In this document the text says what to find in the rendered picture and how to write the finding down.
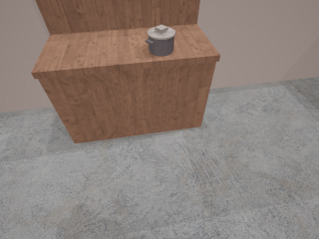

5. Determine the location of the knob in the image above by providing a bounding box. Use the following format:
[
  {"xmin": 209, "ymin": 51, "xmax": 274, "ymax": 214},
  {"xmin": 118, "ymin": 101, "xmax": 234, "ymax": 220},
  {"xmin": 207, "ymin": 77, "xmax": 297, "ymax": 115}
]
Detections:
[{"xmin": 155, "ymin": 25, "xmax": 168, "ymax": 33}]

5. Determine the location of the pot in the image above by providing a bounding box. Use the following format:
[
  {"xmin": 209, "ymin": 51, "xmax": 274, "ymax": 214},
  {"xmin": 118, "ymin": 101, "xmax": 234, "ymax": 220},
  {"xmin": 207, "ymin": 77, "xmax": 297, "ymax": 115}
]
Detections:
[{"xmin": 146, "ymin": 32, "xmax": 176, "ymax": 57}]

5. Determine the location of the table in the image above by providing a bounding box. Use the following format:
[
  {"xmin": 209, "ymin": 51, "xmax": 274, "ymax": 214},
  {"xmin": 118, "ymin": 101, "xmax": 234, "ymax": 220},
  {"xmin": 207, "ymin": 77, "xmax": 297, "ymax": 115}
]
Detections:
[{"xmin": 31, "ymin": 0, "xmax": 220, "ymax": 143}]

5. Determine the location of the lid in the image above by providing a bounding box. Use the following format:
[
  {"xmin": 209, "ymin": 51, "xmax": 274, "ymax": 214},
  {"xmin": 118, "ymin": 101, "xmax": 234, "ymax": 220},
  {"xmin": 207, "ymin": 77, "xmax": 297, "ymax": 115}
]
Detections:
[{"xmin": 148, "ymin": 27, "xmax": 175, "ymax": 40}]

